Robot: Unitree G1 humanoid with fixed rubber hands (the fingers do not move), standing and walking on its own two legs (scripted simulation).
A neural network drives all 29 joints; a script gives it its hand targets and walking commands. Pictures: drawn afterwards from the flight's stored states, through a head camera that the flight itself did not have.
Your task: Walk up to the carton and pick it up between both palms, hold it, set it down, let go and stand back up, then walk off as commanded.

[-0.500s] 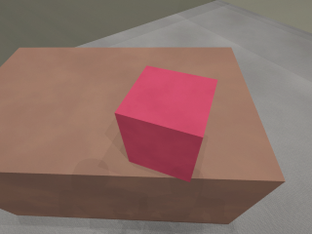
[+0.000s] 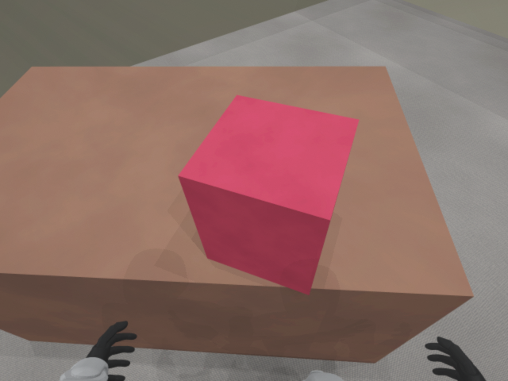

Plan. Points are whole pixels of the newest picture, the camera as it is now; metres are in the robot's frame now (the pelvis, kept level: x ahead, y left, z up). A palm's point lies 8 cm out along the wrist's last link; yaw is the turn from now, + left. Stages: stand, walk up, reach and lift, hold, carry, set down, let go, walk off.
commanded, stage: reach and lift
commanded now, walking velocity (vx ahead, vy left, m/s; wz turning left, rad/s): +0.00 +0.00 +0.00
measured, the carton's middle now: (273, 197) +0.41 -0.01 +0.04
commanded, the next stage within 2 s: none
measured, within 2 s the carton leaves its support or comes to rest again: neither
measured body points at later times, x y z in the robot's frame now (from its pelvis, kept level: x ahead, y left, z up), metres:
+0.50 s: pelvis +0.01 +0.03 +0.03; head +0.00 +0.03 +0.48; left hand +0.18 +0.29 -0.04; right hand +0.16 -0.25 -0.04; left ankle -0.02 +0.15 -0.71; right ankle +0.05 -0.11 -0.71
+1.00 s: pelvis +0.01 +0.02 +0.03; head +0.01 +0.02 +0.48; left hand +0.20 +0.27 +0.01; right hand +0.16 -0.23 +0.01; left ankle -0.02 +0.15 -0.71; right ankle +0.05 -0.11 -0.71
